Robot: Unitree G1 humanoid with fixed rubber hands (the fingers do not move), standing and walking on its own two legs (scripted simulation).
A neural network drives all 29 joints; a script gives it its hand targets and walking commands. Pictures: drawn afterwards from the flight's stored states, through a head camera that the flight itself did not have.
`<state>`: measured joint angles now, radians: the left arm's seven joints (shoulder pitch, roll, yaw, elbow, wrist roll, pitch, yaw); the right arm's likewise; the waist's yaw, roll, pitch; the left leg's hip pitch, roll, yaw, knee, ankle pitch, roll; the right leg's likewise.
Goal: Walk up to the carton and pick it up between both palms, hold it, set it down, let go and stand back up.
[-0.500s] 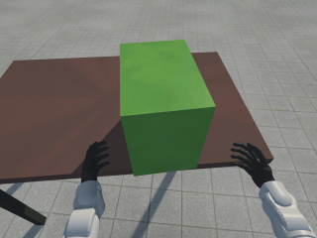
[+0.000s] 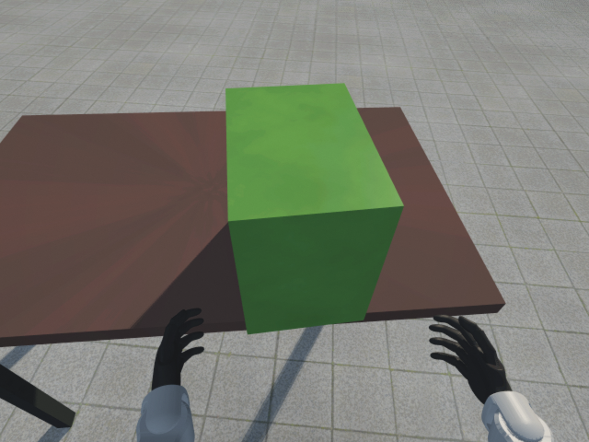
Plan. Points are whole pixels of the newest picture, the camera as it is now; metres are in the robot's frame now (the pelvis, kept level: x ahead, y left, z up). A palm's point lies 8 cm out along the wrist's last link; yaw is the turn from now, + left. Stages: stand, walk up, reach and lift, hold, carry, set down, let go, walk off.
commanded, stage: set down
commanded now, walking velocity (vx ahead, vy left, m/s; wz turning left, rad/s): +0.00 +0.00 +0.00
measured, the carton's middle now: (296, 207) +0.48 +0.05 +0.04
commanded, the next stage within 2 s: let go in 1.26 s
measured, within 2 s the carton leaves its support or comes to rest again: neither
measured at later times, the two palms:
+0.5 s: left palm (154, 401) +0.18 +0.22 -0.05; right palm (471, 415) +0.19 -0.20 -0.05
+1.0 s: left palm (141, 414) +0.17 +0.25 -0.08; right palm out of the picture +0.17 -0.19 -0.08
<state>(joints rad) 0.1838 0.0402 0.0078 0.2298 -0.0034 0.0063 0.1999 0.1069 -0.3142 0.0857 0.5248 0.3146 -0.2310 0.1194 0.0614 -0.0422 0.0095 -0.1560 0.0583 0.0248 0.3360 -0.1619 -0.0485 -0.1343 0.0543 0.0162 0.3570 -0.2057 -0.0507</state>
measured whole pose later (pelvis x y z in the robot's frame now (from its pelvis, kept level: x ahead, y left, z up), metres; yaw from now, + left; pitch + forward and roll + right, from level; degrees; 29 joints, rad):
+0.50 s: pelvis +0.02 +0.01 +0.00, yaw +1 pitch -3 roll +0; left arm 0.25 0.12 0.00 0.38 -0.01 -0.01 0.12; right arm 0.19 -0.23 0.06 0.64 0.17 -0.25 0.08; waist 0.03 -0.04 0.03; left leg -0.10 0.04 0.01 0.34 -0.19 -0.03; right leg -0.06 0.03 0.01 0.33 -0.22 -0.03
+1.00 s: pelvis +0.02 +0.03 +0.00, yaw +0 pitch -4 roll +0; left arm 0.23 0.15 0.00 0.50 0.01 0.07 0.06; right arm 0.20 -0.20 -0.01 0.75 0.04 -0.24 0.06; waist 0.01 -0.02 0.05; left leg -0.08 0.02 0.04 0.37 -0.22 0.00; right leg -0.03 0.02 0.03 0.32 -0.23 0.00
